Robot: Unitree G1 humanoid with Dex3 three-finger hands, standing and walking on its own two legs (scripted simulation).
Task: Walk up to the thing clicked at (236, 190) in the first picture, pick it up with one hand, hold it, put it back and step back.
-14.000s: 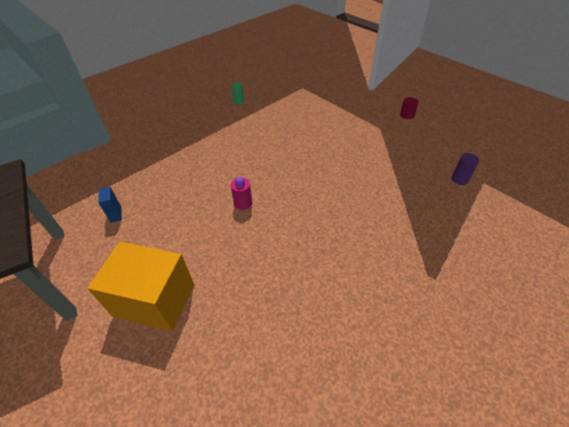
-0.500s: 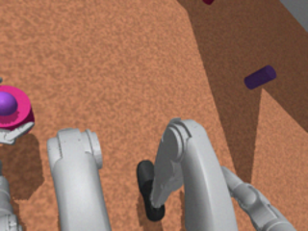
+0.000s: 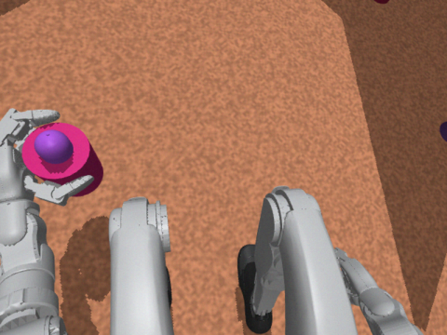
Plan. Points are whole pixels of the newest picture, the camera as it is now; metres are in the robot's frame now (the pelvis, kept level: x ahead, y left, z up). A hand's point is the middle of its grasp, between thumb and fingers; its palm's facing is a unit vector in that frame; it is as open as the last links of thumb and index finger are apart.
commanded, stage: settle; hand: left
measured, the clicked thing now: (65, 159) +0.39 +0.27 -0.08
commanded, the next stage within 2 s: lift in 0.76 s
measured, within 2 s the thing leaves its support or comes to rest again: neither
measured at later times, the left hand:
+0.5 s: hand (48, 148) +0.38 +0.27 +0.00, palm faces +0.23 -0.97 -0.05, open 11.8 cm
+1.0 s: hand (48, 140) +0.38 +0.26 +0.03, palm faces +0.22 -0.97 -0.04, open 11.8 cm
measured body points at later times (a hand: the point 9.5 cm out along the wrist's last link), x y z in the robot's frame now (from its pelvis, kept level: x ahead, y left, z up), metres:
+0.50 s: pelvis +0.00 +0.00 +0.04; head +0.19 +0.06 +0.44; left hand +0.36 +0.32 +0.01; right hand +0.19 -0.26 -0.08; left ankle +0.08 +0.12 -0.30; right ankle +0.11 -0.12 -0.30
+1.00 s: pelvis +0.00 -0.01 +0.06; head +0.19 +0.05 +0.46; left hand +0.37 +0.31 +0.03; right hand +0.17 -0.26 -0.07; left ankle +0.08 +0.12 -0.30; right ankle +0.11 -0.12 -0.30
